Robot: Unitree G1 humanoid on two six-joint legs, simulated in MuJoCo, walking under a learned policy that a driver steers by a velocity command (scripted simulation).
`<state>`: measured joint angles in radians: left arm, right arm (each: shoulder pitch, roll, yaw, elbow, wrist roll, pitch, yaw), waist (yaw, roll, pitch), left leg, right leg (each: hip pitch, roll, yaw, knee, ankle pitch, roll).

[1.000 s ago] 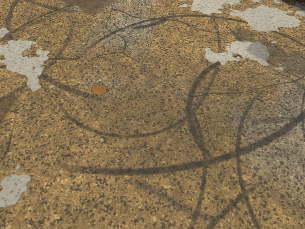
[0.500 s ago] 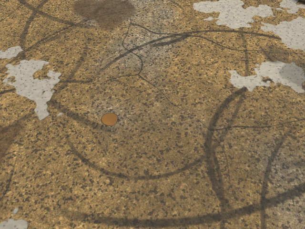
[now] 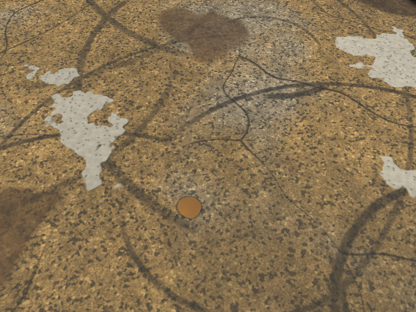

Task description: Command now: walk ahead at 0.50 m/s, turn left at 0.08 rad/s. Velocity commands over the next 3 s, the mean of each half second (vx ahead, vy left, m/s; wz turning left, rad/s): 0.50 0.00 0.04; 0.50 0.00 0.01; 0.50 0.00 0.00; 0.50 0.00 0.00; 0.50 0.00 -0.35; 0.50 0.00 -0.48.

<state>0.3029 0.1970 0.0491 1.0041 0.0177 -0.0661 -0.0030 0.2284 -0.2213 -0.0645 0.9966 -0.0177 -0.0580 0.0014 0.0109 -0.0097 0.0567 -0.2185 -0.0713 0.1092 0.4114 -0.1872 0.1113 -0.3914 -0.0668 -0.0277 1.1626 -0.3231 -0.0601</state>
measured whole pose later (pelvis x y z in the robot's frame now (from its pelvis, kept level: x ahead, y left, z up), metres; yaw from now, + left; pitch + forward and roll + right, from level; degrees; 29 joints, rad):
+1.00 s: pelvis +0.54 -0.01 -0.01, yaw +0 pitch +0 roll -1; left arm 0.42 0.19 0.04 1.07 0.01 -0.07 0.01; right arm 0.06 -0.20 -0.05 0.89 -0.04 -0.08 0.01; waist 0.04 -0.01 0.06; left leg -0.42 -0.01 0.10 0.56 -0.14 0.10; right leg -0.10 0.02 -0.04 0.85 -0.48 -0.06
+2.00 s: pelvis +1.08 -0.03 +0.00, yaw +0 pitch +1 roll -2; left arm 0.46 0.18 0.03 1.07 0.02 -0.09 0.01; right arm 0.02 -0.19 -0.03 0.88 -0.02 -0.04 0.03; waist 0.07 0.03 0.05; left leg -0.56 0.06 0.07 0.60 -0.06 0.05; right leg 0.12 0.08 -0.08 0.17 -0.31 -0.06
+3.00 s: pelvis +1.60 -0.12 +0.00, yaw -28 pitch +1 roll +0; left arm 0.39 0.24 0.06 0.94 0.00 -0.07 0.00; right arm 0.08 -0.25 -0.04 0.79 -0.04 -0.02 0.03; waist 0.06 0.05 0.04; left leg -0.67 0.12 0.00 0.78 -0.05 -0.03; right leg 0.01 0.15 0.07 0.22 -0.24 -0.13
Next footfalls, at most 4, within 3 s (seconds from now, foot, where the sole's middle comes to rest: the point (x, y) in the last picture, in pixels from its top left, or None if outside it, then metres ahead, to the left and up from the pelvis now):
0.38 right None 0.38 -0.12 -0.78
0.94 left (198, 254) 0.68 0.06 -0.78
1.50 right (245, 182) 0.98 -0.11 -0.78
2.06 left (201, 126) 1.29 0.07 -0.78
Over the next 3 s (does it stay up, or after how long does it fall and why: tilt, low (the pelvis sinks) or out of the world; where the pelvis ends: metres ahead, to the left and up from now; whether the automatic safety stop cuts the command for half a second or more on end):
stays up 1.60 -0.12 0.00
